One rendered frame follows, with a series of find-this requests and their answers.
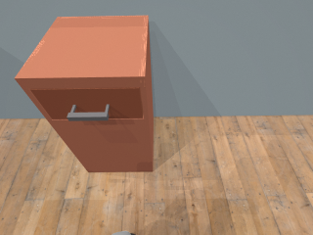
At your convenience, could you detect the drawer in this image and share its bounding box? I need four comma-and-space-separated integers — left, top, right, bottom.
30, 87, 144, 119

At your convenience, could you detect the cabinet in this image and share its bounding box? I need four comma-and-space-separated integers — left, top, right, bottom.
15, 15, 154, 172

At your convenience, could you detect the handle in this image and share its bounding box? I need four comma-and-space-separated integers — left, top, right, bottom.
67, 104, 110, 121

